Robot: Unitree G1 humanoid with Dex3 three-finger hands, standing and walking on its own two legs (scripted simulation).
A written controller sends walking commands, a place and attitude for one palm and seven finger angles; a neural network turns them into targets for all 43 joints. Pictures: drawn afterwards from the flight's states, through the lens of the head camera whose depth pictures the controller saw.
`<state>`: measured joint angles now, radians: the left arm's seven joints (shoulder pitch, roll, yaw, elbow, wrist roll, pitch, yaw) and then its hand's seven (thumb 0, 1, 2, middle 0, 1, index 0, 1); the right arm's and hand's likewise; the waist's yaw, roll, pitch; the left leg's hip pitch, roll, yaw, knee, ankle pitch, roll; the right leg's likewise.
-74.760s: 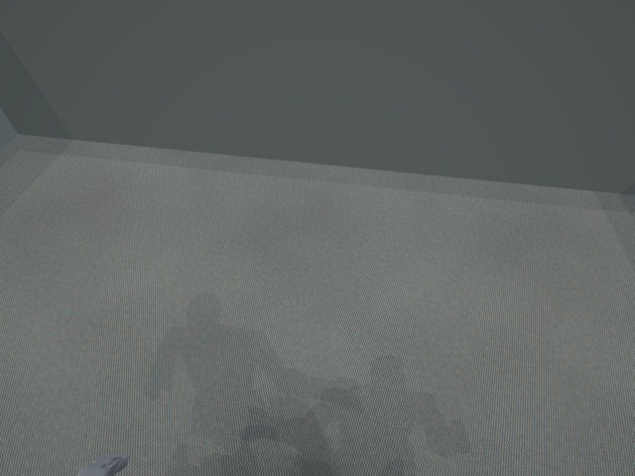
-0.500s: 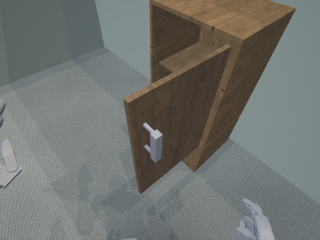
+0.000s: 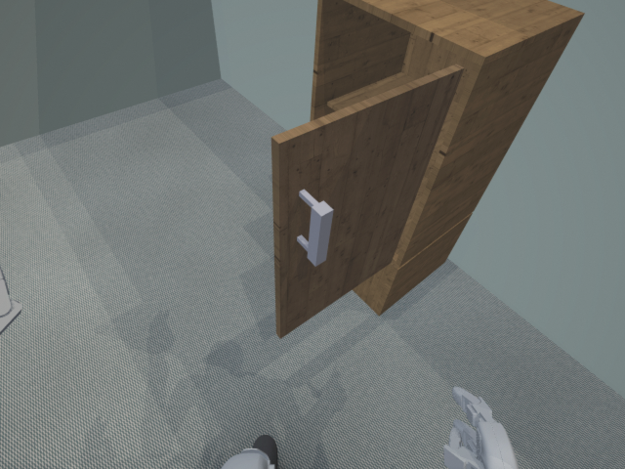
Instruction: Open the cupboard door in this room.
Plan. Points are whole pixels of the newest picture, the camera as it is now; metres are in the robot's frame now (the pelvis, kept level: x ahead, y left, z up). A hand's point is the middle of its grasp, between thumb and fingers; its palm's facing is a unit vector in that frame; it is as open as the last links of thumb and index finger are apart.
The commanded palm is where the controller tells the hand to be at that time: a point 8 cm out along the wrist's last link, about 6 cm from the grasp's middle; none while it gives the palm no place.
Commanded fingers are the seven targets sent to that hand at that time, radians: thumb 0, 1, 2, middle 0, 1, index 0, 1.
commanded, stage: stop stepping back and stand still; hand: left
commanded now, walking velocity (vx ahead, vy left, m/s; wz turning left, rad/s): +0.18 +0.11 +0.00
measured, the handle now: (311, 227) +0.48 +0.03 +0.00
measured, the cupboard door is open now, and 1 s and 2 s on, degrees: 88 88 88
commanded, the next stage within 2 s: let the arm hang, fingers relaxed in 0.66 s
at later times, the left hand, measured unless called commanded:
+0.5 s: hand (14, 412) +0.13 +0.23 +0.18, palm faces +0.30 -0.80 -0.52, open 7.4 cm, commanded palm +0.09 +0.28 +0.19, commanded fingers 0.00 0.90 0.90 -0.20 -0.30 -0.20 -0.30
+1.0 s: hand out of the picture +0.04 +0.20 -0.13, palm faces -0.08 -0.97 -0.23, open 7.4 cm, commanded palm none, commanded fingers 0.00 0.90 0.90 -0.20 -0.30 -0.20 -0.30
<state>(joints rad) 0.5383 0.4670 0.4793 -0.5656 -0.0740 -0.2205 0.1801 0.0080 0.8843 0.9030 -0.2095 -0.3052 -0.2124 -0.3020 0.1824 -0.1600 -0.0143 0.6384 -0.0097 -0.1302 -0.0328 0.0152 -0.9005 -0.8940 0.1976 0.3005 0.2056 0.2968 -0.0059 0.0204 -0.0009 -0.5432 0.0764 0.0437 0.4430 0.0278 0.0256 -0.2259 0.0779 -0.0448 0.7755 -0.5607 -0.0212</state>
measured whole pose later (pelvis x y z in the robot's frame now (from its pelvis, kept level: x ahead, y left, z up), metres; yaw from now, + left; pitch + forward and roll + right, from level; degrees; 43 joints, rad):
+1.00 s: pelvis -0.09 +0.02 +0.01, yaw -3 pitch -1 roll +1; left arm 0.23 0.19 0.00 0.74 0.03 0.05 0.00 0.00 0.90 0.90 -0.20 -0.30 -0.20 -0.30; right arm 0.13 -0.21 0.01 0.88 -0.03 -0.01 0.01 0.01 -0.90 -0.89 0.20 0.30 0.20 0.30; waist -0.02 0.00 0.03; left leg -0.29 -0.01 0.05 0.54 -0.24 0.01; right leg -0.24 -0.03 -0.06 0.60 -0.34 -0.02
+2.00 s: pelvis -0.09 +0.03 +0.02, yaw -3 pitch -2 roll +0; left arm 0.30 0.12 0.01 1.16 0.01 0.00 0.03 0.00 0.91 0.90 -0.20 -0.30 -0.20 -0.30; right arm 0.29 -0.12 0.00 1.15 -0.02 0.00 -0.03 0.01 -0.91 -0.89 0.19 0.30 0.20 0.30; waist -0.01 0.01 0.05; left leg -0.21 -0.01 0.05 0.41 -0.17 0.02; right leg -0.16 -0.02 -0.05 0.44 -0.25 -0.01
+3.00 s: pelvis -0.06 +0.01 +0.02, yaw -3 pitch -1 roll +0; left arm 0.29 0.12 0.00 1.16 0.01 -0.01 0.03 0.00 0.90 0.90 -0.20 -0.30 -0.20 -0.30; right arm 0.26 -0.13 0.00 1.17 -0.02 0.00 -0.04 0.01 -0.91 -0.89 0.19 0.30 0.20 0.30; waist 0.00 0.01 0.05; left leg -0.16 0.02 0.04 0.38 -0.19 -0.01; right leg -0.10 0.01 -0.07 0.39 -0.26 -0.03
